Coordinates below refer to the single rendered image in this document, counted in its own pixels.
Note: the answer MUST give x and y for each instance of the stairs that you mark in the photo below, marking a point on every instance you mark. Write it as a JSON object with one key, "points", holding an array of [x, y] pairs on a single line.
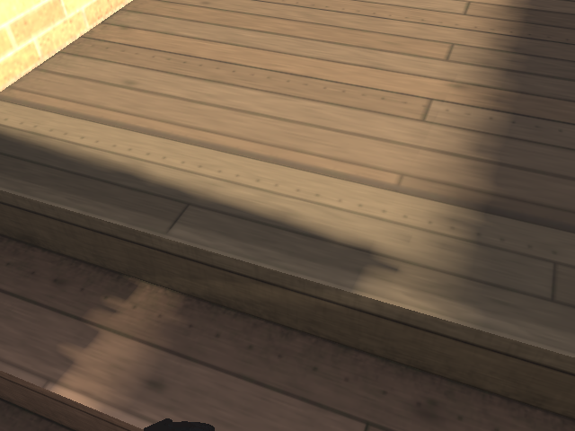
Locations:
{"points": [[107, 328]]}

